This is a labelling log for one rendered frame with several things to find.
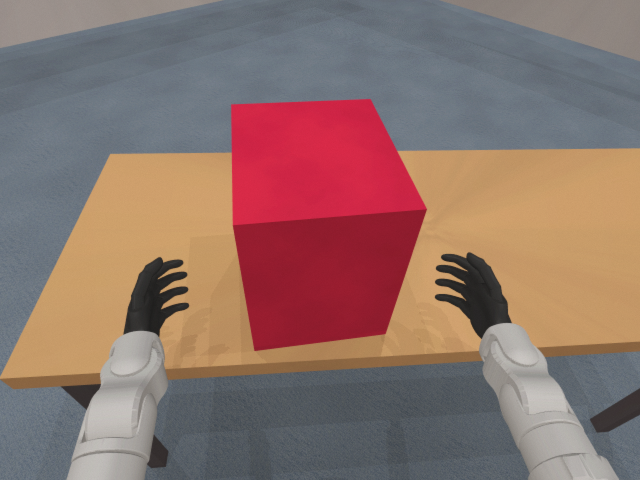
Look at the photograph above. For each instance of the carton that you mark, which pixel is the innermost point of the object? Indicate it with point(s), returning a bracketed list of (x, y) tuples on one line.
[(325, 218)]

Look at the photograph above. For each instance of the robot right forearm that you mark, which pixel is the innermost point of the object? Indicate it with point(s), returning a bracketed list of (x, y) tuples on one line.
[(544, 427)]

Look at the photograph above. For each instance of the robot left hand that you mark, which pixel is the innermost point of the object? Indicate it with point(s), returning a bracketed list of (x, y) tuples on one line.
[(144, 311)]

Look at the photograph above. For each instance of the table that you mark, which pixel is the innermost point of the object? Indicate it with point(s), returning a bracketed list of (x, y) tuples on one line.
[(560, 229)]

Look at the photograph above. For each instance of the robot left forearm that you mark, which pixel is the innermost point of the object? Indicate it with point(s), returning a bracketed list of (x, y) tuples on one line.
[(116, 435)]

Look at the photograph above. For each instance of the robot right hand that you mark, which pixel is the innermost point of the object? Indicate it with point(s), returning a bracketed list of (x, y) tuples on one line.
[(484, 302)]

